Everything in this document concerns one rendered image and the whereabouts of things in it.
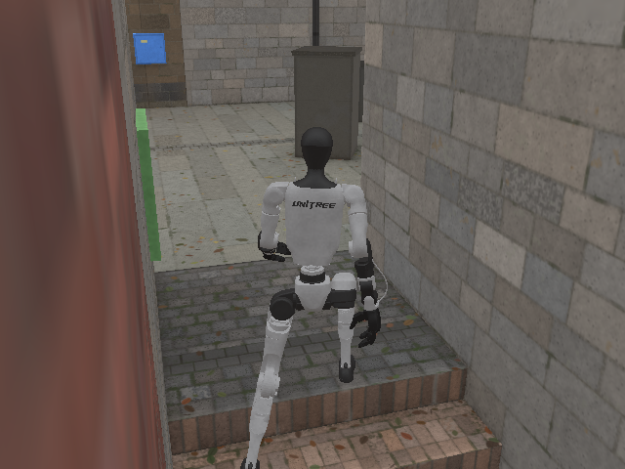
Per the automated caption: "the left robot hand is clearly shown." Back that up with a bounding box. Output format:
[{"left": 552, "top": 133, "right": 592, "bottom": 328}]
[{"left": 263, "top": 242, "right": 291, "bottom": 262}]

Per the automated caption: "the right robot hand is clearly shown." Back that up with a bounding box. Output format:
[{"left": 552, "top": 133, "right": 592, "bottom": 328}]
[{"left": 350, "top": 308, "right": 381, "bottom": 348}]

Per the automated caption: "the robot right upper arm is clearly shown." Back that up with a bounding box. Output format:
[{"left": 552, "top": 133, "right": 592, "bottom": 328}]
[{"left": 342, "top": 184, "right": 368, "bottom": 258}]

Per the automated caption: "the robot torso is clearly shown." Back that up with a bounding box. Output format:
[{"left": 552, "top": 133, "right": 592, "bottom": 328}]
[{"left": 284, "top": 177, "right": 345, "bottom": 312}]

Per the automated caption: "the robot right forearm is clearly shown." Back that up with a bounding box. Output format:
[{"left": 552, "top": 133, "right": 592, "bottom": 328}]
[{"left": 354, "top": 238, "right": 379, "bottom": 311}]

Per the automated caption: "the robot left upper arm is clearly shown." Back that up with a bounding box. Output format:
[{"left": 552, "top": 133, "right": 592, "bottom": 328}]
[{"left": 260, "top": 182, "right": 289, "bottom": 249}]

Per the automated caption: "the robot left forearm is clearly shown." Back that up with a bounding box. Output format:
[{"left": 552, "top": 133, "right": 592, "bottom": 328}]
[{"left": 258, "top": 231, "right": 275, "bottom": 255}]

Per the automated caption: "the right robot thigh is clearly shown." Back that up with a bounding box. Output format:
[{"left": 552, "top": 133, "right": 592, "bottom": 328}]
[{"left": 330, "top": 273, "right": 356, "bottom": 309}]

